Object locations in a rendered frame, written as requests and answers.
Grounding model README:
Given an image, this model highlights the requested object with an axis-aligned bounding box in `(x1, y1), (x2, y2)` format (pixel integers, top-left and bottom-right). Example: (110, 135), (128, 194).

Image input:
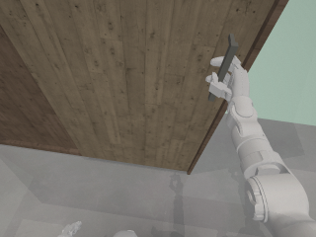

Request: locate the robot right forearm
(225, 96), (309, 213)

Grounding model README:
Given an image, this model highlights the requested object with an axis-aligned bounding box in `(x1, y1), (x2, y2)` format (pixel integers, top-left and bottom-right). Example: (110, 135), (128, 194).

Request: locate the handle
(208, 34), (239, 102)

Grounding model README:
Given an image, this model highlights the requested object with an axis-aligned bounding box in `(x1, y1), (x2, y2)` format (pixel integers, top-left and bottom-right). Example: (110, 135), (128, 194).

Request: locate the right robot hand
(205, 55), (250, 104)

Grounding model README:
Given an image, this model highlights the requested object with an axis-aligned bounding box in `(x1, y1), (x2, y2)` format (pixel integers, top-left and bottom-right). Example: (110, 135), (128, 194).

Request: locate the robot right upper arm
(244, 173), (316, 237)

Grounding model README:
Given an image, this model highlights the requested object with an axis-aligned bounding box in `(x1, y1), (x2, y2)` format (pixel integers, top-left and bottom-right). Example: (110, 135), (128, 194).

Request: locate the wardrobe door
(0, 25), (78, 149)
(0, 0), (275, 172)

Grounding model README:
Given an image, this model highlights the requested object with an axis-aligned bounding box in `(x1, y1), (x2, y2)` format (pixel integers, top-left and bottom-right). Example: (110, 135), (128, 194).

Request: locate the left robot hand
(57, 221), (82, 237)

